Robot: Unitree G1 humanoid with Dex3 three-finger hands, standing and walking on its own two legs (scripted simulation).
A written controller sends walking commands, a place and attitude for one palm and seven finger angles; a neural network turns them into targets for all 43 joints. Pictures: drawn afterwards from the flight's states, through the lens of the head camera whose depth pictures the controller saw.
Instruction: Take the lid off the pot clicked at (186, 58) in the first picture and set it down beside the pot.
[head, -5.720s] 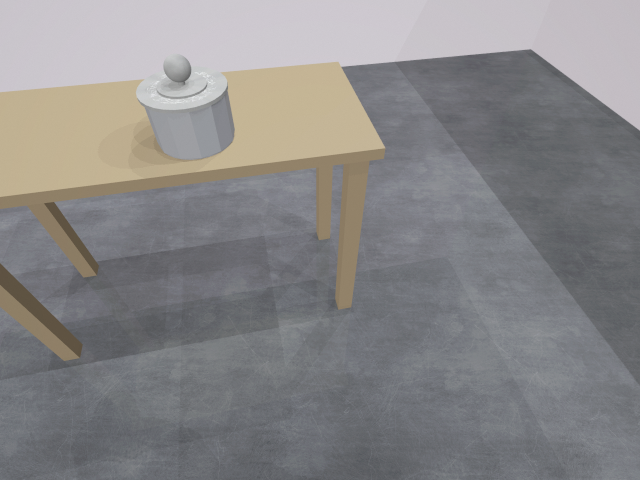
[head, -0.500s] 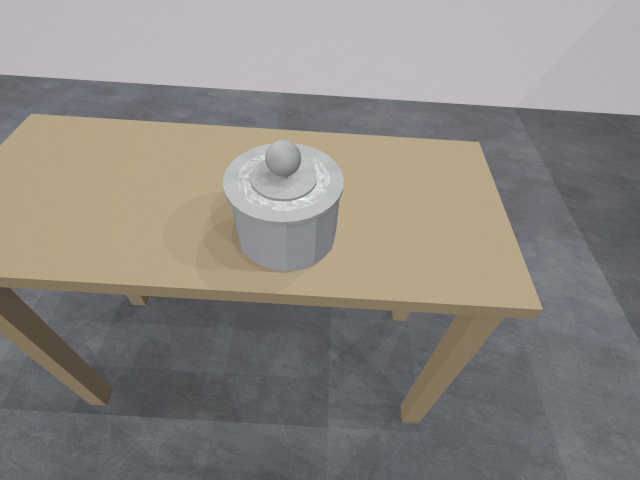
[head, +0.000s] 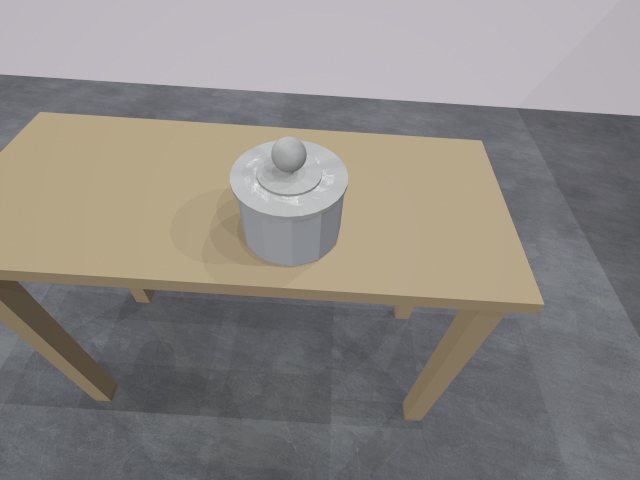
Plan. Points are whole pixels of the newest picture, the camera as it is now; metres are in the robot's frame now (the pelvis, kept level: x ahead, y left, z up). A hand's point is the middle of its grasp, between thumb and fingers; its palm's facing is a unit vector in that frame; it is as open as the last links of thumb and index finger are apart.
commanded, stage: look again from close up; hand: left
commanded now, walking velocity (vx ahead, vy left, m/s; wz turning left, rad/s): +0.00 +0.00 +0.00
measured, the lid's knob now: (289, 154) +0.54 +0.09 +0.11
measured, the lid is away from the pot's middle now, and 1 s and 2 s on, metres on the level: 0.00 0.00 0.00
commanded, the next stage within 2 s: shuffle to correct the standing spot in 0.02 s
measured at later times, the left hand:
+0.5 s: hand out of the picture -0.02 +0.15 -0.19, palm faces +0.08 -0.98 -0.16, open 7.4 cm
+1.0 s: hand out of the picture +0.14 +0.12 -0.18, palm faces +0.05 -0.97 -0.24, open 7.3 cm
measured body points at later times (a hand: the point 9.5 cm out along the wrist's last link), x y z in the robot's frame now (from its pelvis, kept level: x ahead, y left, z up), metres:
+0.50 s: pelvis +0.03 -0.02 -0.01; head +0.05 -0.01 +0.44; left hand -0.02 +0.20 -0.17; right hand +0.00 -0.22 -0.17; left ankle +0.01 +0.11 -0.74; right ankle -0.05 -0.13 -0.74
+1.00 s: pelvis +0.09 -0.06 -0.01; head +0.14 -0.07 +0.43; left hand +0.13 +0.17 -0.16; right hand +0.11 -0.29 -0.18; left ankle +0.06 +0.06 -0.72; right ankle +0.12 -0.17 -0.74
